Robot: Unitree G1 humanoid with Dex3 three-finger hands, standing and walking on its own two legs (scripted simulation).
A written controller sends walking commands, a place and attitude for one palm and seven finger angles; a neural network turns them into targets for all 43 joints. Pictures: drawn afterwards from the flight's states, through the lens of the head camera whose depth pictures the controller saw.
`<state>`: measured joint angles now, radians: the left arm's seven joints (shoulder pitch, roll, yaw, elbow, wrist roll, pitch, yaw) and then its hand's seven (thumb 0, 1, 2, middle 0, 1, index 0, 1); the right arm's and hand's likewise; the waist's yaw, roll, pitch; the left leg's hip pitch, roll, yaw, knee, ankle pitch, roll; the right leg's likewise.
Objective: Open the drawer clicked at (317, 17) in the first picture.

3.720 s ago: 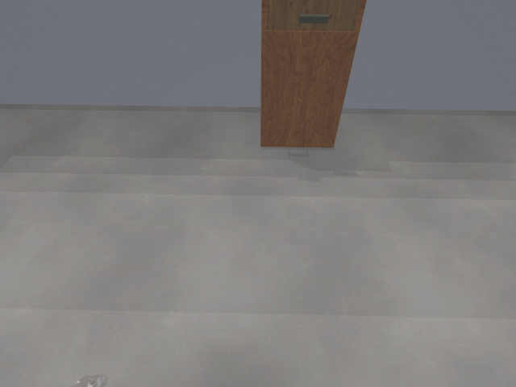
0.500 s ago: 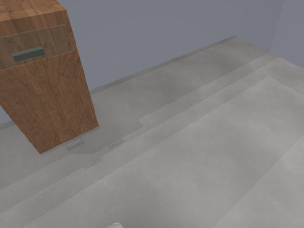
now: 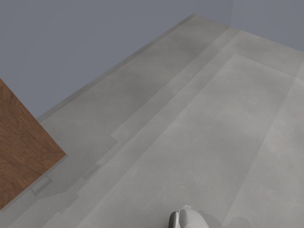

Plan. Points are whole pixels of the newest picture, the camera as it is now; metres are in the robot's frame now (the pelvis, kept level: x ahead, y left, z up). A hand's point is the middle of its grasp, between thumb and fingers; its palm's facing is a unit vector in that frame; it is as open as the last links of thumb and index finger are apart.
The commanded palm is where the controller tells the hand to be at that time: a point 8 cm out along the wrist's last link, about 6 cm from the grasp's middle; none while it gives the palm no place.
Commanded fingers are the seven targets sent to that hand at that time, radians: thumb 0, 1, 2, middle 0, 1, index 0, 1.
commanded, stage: turn to face it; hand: left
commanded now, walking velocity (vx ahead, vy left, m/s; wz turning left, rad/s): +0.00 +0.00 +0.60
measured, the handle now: out of the picture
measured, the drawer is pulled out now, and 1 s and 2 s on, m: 0.00 0.00 0.00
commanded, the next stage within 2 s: take the last steps up to it in 1.56 s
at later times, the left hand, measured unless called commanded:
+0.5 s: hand (96, 207) +0.20 +0.18 -0.17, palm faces +0.23 -0.96 -0.16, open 7.3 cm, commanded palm none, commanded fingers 0.00 0.90 0.90 -0.20 -0.30 -0.20 -0.30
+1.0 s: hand (87, 222) +0.16 +0.19 -0.14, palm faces +0.46 -0.83 -0.31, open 7.3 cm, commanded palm none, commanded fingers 0.00 0.90 0.90 -0.20 -0.30 -0.20 -0.30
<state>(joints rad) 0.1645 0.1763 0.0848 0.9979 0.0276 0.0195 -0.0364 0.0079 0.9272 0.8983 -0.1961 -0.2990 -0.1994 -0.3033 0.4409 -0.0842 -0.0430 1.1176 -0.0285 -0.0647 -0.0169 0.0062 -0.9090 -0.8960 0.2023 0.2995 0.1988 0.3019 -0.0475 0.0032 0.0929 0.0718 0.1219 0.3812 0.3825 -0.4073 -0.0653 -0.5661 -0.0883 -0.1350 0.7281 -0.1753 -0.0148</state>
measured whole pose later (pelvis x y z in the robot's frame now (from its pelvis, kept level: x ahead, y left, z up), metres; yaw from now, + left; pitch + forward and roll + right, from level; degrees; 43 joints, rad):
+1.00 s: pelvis +0.15 -0.04 +0.00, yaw +28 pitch +0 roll +0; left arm 0.16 0.21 0.05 0.87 0.01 0.01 0.02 0.00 0.91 0.90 -0.20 -0.30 -0.20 -0.30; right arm 0.20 -0.25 -0.10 0.93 -0.02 0.06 0.01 0.01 -0.91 -0.90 0.20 0.30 0.20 0.30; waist -0.03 0.06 0.06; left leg -0.43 -0.03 -0.08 0.73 -0.37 -0.03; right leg -0.28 -0.04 -0.06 0.59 -0.29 0.02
